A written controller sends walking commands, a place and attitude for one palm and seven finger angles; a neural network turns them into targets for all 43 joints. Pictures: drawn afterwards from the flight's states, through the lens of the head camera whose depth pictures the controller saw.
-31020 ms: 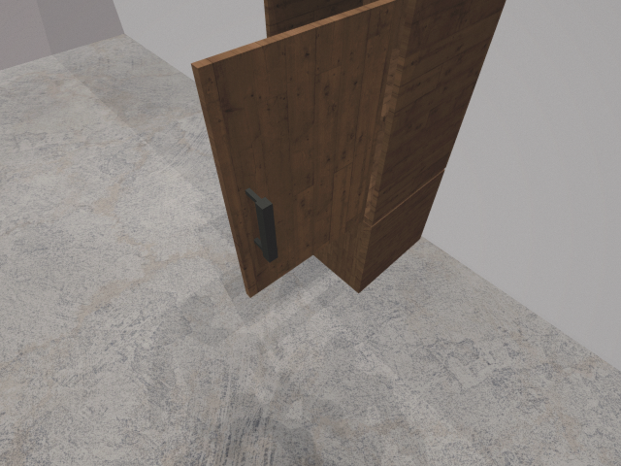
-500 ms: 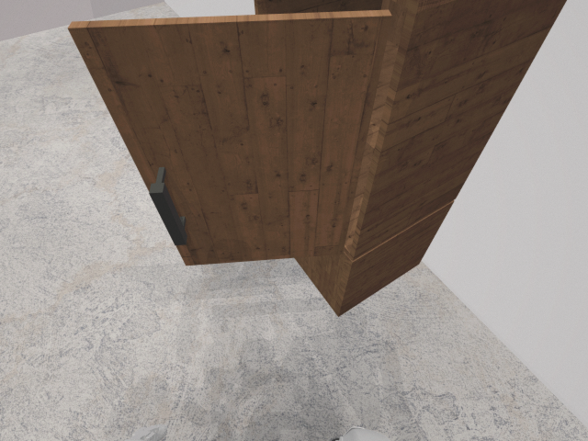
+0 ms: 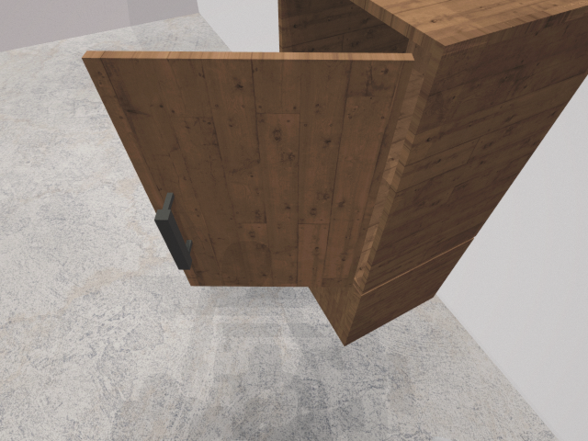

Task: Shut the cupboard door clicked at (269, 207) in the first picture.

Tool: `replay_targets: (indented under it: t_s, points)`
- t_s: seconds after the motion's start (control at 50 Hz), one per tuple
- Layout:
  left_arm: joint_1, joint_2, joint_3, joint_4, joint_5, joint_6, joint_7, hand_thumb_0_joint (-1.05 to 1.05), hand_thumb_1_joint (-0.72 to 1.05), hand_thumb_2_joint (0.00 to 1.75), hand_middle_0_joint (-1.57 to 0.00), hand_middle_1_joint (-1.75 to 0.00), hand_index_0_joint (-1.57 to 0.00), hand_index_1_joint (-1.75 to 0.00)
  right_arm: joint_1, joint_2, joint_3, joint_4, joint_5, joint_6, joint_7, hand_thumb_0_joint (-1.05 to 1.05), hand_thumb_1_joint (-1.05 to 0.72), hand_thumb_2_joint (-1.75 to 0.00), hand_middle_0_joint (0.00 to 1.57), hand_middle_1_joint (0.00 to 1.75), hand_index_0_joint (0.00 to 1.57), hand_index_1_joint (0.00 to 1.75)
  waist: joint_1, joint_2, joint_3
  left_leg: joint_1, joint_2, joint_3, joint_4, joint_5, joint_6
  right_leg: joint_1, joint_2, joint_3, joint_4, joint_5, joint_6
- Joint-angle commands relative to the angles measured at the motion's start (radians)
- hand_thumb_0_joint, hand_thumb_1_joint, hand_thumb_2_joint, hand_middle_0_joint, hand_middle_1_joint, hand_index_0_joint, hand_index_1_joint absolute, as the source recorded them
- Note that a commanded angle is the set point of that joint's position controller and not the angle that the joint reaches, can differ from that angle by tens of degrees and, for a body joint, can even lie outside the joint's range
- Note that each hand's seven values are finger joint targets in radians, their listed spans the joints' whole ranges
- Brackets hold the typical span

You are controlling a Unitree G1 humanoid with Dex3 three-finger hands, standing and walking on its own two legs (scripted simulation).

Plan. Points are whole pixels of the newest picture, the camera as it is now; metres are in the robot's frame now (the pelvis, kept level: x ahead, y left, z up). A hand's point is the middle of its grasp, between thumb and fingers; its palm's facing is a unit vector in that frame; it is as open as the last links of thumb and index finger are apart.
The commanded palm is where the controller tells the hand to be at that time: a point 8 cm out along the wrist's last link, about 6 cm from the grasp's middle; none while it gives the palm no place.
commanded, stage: come to a stop and stand still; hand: left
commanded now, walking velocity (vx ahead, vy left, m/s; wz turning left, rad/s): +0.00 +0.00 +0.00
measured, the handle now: (177, 232) +0.45 +0.27 -0.07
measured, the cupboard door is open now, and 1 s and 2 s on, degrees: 62 62 62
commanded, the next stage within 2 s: look again from close up in 0.68 s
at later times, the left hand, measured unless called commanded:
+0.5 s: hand out of the picture +0.02 +0.22 -0.16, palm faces -0.03 -0.97 -0.24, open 7.4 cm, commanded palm none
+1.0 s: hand out of the picture -0.01 +0.20 -0.16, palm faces -0.03 -0.98 -0.21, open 7.4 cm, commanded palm none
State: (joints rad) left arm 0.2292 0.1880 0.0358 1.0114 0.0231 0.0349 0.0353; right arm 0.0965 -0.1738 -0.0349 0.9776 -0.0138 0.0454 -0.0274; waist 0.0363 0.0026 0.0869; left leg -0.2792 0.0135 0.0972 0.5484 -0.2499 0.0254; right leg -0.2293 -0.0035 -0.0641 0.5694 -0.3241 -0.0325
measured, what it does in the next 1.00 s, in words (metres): steps on the spot: left foot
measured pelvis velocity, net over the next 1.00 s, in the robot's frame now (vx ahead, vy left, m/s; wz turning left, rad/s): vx -0.03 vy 0.02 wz -0.03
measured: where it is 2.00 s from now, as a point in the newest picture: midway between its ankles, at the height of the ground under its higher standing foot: outside the picture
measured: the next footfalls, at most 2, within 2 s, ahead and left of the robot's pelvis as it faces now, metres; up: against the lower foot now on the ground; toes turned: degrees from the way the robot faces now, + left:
left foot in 0.22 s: +0.00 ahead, +0.14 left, +0.00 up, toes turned +2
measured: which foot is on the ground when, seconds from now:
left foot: down 0.00-0.00, up 0.02-0.20, down 0.22-1.00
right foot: down 0.00-1.00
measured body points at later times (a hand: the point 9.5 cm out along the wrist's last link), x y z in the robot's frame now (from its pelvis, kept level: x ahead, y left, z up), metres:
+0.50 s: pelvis -0.03 +0.04 +0.00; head -0.03 +0.02 +0.45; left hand +0.02 +0.27 -0.14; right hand -0.03 -0.18 -0.16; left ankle -0.04 +0.13 -0.73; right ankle -0.01 -0.09 -0.73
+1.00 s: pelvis -0.03 +0.02 +0.01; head -0.01 +0.01 +0.46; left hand -0.01 +0.25 -0.15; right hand -0.02 -0.21 -0.16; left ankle -0.04 +0.13 -0.73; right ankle -0.01 -0.09 -0.73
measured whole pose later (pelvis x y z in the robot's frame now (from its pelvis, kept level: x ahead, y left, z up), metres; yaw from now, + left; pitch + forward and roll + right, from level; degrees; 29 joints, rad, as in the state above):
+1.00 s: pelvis -0.03 +0.02 +0.01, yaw -2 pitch -1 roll +1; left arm 0.25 0.16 -0.02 1.12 0.01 -0.01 0.02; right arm 0.25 -0.19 0.01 1.11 -0.01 -0.03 -0.03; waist 0.00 0.01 0.05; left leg -0.14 0.00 0.07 0.42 -0.26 0.01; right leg -0.24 -0.03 -0.02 0.49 -0.23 0.00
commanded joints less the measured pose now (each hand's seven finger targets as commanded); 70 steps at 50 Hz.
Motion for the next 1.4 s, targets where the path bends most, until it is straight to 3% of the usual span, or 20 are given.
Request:
replay_targets:
  t_s: [0.0,0.06,0.1,0.14,0.16,0.18,0.2,0.22,0.24,0.26,0.28,0.3,0.34,0.44,0.52,0.64,0.76,0.9,1.08,1.38]
  points:
    - [0.049,0.151,0.02,-0.043,0.006,-0.036,0.006,0.0,0.9,0.9,-0.2,-0.3,-0.2,-0.3,0.066,-0.099,-0.035,-0.046,0.005,0.006,0.006,0.0,-0.9,-0.9,0.2,0.3,0.2,0.3,-0.029,-0.198,-0.091,-0.007,-0.004,-0.092,0.225,-0.243,-0.038,0.009,-0.341,0.337,-0.267,0.614,-0.179]
    - [0.01,0.154,0.022,-0.037,0.005,-0.041,0.005,0.0,0.9,0.9,-0.2,-0.3,-0.2,-0.3,0.078,-0.077,-0.022,-0.018,0.013,0.001,0.005,0.0,-0.9,-0.9,0.2,0.3,0.2,0.3,-0.044,-0.129,-0.096,-0.025,0.002,-0.102,0.227,-0.233,-0.045,0.075,-0.281,0.237,-0.214,0.704,-0.179]
    - [0.024,0.162,0.022,-0.021,0.002,-0.044,0.004,0.0,0.9,0.9,-0.2,-0.3,-0.2,-0.3,0.088,-0.073,-0.014,0.0,0.014,-0.01,0.004,0.0,-0.9,-0.9,0.2,0.3,0.2,0.3,-0.036,-0.151,-0.108,-0.006,0.008,-0.089,0.089,-0.189,-0.05,0.134,-0.251,0.208,-0.179,0.742,-0.159]
    - [0.022,0.156,0.019,-0.003,-0.008,-0.046,0.003,0.0,0.9,0.9,-0.2,-0.3,-0.2,-0.3,0.132,-0.075,-0.008,0.029,0.013,-0.022,0.0,0.0,-0.9,-0.9,0.2,0.3,0.2,0.3,-0.048,-0.162,-0.136,0.089,0.016,-0.091,-0.101,-0.026,-0.05,0.14,-0.225,0.189,-0.146,0.668,-0.111]
    - [0.015,0.145,0.015,0.002,-0.012,-0.047,0.002,0.0,0.9,0.9,-0.2,-0.3,-0.2,-0.3,0.147,-0.079,-0.007,0.049,0.012,-0.031,0.001,0.0,-0.9,-0.9,0.2,0.3,0.2,0.3,-0.048,-0.127,-0.137,0.157,0.038,-0.108,-0.177,0.131,-0.041,0.107,-0.19,0.166,-0.134,0.585,-0.07]
    - [0.028,0.124,0.01,0.001,-0.017,-0.045,0.001,0.0,0.9,0.9,-0.2,-0.3,-0.2,-0.3,0.144,-0.11,-0.005,0.055,0.006,-0.041,-0.002,0.0,-0.9,-0.9,0.2,0.3,0.2,0.3,-0.034,-0.034,-0.153,0.206,0.1,-0.149,-0.167,0.312,-0.022,0.08,-0.144,0.134,-0.134,0.497,-0.026]
    - [0.136,0.111,0.01,0.017,-0.005,-0.077,0.045,0.0,0.9,0.9,-0.2,-0.3,-0.2,-0.3,0.124,-0.155,-0.023,-0.017,0.006,-0.06,0.003,0.0,-0.9,-0.9,0.2,0.3,0.2,0.3,-0.019,0.055,-0.181,0.141,0.117,-0.057,0.032,0.297,-0.037,0.104,-0.174,0.158,-0.097,0.756,0.012]
    - [0.097,0.173,0.017,-0.023,-0.006,-0.079,0.043,0.0,0.9,0.9,-0.2,-0.3,-0.2,-0.3,0.182,-0.09,-0.008,-0.034,0.004,-0.055,0.006,0.0,-0.9,-0.9,0.2,0.3,0.2,0.3,-0.051,0.056,-0.226,0.06,0.069,-0.084,0.014,0.02,-0.027,0.143,-0.218,0.217,-0.087,0.652,-0.039]
    - [0.051,0.16,0.007,-0.031,-0.006,-0.068,0.037,0.0,0.9,0.9,-0.2,-0.3,-0.2,-0.3,0.197,-0.067,-0.001,-0.035,0.009,-0.059,0.006,0.0,-0.9,-0.9,0.2,0.3,0.2,0.3,-0.065,0.094,-0.168,0.065,0.07,-0.106,-0.07,0.022,-0.026,0.065,-0.198,0.176,-0.058,0.46,-0.056]
    - [0.047,0.13,0.001,-0.038,-0.006,-0.061,0.028,0.0,0.9,0.9,-0.2,-0.3,-0.2,-0.3,0.209,-0.069,0.004,-0.039,-0.003,-0.071,0.01,0.0,-0.9,-0.9,0.2,0.3,0.2,0.3,-0.049,0.218,-0.147,0.081,0.09,-0.123,-0.106,0.237,-0.019,0.046,-0.143,0.131,-0.014,0.394,-0.049]
    - [0.055,0.126,-0.005,-0.041,-0.007,-0.053,0.021,0.0,0.9,0.9,-0.2,-0.3,-0.2,-0.3,0.202,-0.091,0.006,-0.047,-0.004,-0.073,0.005,0.0,-0.9,-0.9,0.2,0.3,0.2,0.3,-0.035,0.229,-0.117,0.055,0.123,-0.16,-0.114,0.332,0.002,0.038,-0.094,0.088,-0.016,0.242,-0.026]
    - [0.056,0.113,-0.009,-0.036,-0.007,-0.044,0.016,0.0,0.9,0.9,-0.2,-0.3,-0.2,-0.3,0.188,-0.104,0.008,-0.061,-0.001,-0.072,0.001,0.0,-0.9,-0.9,0.2,0.3,0.2,0.3,-0.024,0.182,-0.073,0.021,0.135,-0.174,-0.142,0.286,0.02,0.029,-0.066,0.068,-0.039,0.122,-0.013]
    - [0.048,0.1,-0.016,-0.035,-0.005,-0.037,0.005,0.0,0.9,0.9,-0.2,-0.3,-0.2,-0.3,0.184,-0.116,0.012,-0.077,0.001,-0.069,0.001,0.0,-0.9,-0.9,0.2,0.3,0.2,0.3,-0.023,0.034,0.009,-0.048,0.114,-0.187,-0.189,0.042,0.027,-0.001,-0.062,0.087,-0.091,0.038,-0.009]
    - [0.055,0.1,-0.021,-0.035,-0.007,-0.034,-0.007,0.0,0.9,0.9,-0.2,-0.3,-0.2,-0.3,0.219,-0.127,0.015,-0.053,-0.006,-0.073,0.007,0.0,-0.9,-0.9,0.2,0.3,0.2,0.3,-0.026,0.042,0.043,-0.093,0.098,-0.212,-0.291,-0.213,0.028,-0.017,-0.058,0.1,-0.098,-0.005,-0.008]
    - [0.071,0.093,-0.023,-0.022,-0.007,-0.04,-0.007,0.0,0.9,0.9,-0.2,-0.3,-0.2,-0.3,0.24,-0.117,0.019,-0.023,-0.005,-0.078,0.007,0.0,-0.9,-0.9,0.2,0.3,0.2,0.3,-0.023,-0.005,0.003,-0.067,0.091,-0.199,-0.287,-0.186,0.03,0.0,-0.069,0.108,-0.109,0.024,-0.006]
    - [0.073,0.095,-0.026,0.004,-0.01,-0.049,-0.007,0.0,0.9,0.9,-0.2,-0.3,-0.2,-0.3,0.261,-0.11,0.024,0.024,-0.003,-0.082,0.007,0.0,-0.9,-0.9,0.2,0.3,0.2,0.3,-0.032,-0.021,-0.011,-0.011,0.084,-0.176,-0.269,-0.114,0.027,-0.021,-0.083,0.128,-0.135,0.039,-0.006]
    - [0.07,0.104,-0.028,0.036,-0.012,-0.059,-0.005,0.0,0.9,0.9,-0.2,-0.3,-0.2,-0.3,0.257,-0.102,0.028,0.065,0.001,-0.088,0.002,0.0,-0.9,-0.9,0.2,0.3,0.2,0.3,-0.037,-0.006,-0.035,0.066,0.083,-0.139,-0.232,0.045,0.02,-0.018,-0.095,0.137,-0.148,0.123,-0.008]
    - [0.06,0.116,-0.027,0.064,-0.012,-0.066,-0.004,0.0,0.9,0.9,-0.2,-0.3,-0.2,-0.3,0.226,-0.113,0.028,0.092,0.004,-0.089,-0.001,0.0,-0.9,-0.9,0.2,0.3,0.2,0.3,-0.039,0.002,-0.047,0.1,0.082,-0.122,-0.212,0.108,0.01,0.002,-0.106,0.146,-0.159,0.202,-0.011]
    - [0.03,0.132,-0.025,0.071,-0.01,-0.067,-0.005,0.0,0.9,0.9,-0.2,-0.3,-0.2,-0.3,0.184,-0.127,0.027,0.101,0.002,-0.085,-0.003,0.0,-0.9,-0.9,0.2,0.3,0.2,0.3,-0.036,-0.002,-0.03,0.107,0.087,-0.118,-0.216,0.122,0.001,0.016,-0.109,0.147,-0.178,0.245,-0.011]
    - [-0.011,0.169,-0.016,0.049,-0.012,-0.071,-0.008,0.0,0.9,0.9,-0.2,-0.3,-0.2,-0.3,0.165,-0.147,0.026,0.108,-0.001,-0.082,0.0,0.0,-0.9,-0.9,0.2,0.3,0.2,0.3,-0.033,-0.017,-0.069,0.119,0.089,-0.116,-0.221,0.142,-0.011,0.067,-0.116,0.143,-0.194,0.293,-0.016]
